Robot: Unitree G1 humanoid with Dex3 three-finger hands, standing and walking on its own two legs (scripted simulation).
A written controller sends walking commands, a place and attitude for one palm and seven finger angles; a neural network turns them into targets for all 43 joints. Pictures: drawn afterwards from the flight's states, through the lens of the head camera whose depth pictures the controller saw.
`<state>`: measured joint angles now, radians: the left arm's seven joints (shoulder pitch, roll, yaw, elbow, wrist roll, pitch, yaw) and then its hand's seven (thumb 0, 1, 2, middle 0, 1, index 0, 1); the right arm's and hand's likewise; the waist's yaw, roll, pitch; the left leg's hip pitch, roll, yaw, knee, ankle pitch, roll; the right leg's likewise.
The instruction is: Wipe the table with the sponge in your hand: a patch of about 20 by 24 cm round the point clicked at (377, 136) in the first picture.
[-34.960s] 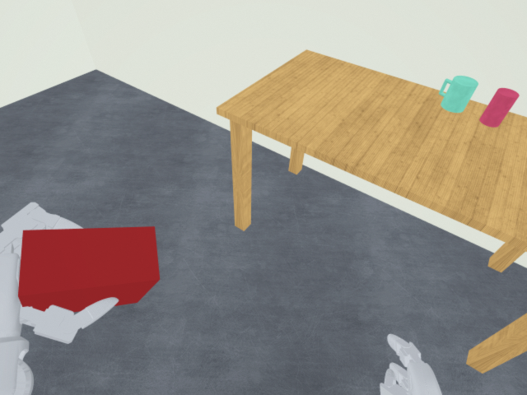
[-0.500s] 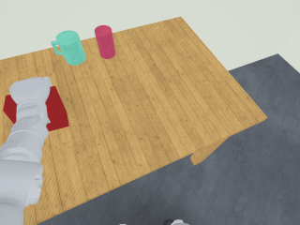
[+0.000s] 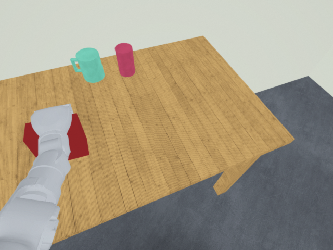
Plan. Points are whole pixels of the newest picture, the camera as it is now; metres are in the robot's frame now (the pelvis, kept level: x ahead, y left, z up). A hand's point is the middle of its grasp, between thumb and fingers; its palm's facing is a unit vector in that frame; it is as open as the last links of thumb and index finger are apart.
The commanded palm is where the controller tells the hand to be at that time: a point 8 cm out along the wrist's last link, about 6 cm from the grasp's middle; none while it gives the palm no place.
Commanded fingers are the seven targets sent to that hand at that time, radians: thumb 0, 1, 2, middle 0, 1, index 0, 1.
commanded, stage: wipe back along the middle lane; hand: left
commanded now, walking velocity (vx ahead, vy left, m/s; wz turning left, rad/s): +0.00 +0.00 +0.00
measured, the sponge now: (62, 144) +0.39 +0.31 -0.05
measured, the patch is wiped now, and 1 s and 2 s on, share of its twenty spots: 0.60 0.85 0.85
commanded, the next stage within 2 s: none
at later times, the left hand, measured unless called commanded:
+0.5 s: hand (65, 144) +0.37 +0.28 +0.00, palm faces -0.07 +0.01 -1.00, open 10.3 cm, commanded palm +0.32 +0.25 +0.02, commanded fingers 0.00 0.10 1.30 -1.20 -1.60 -1.20 -1.60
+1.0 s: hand (69, 163) +0.32 +0.25 +0.00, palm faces -0.04 -0.02 -1.00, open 10.3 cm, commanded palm +0.27 +0.23 +0.02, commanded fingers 0.00 0.10 1.30 -1.20 -1.60 -1.20 -1.60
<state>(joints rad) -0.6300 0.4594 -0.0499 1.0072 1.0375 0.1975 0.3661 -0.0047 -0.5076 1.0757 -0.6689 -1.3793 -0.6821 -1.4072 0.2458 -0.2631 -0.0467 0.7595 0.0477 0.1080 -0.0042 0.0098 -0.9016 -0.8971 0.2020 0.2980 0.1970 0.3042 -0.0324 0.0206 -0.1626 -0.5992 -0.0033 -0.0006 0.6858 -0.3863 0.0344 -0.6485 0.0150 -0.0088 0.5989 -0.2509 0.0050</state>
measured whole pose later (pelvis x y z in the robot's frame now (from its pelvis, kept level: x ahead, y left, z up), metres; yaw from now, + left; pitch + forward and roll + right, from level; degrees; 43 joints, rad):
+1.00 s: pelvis +0.01 -0.01 +0.00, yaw +1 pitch +11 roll -1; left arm -0.23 0.30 -0.18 0.53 1.01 0.41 0.36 0.00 -0.49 1.06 -0.65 -1.39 -0.66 -1.42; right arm 0.12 -0.26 -0.01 0.68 0.07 0.10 -0.02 0.01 -0.90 -0.90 0.20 0.30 0.20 0.30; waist 0.05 0.03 -0.16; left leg -0.44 -0.01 0.00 0.65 -0.39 0.02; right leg -0.52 0.01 -0.01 0.62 -0.29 -0.01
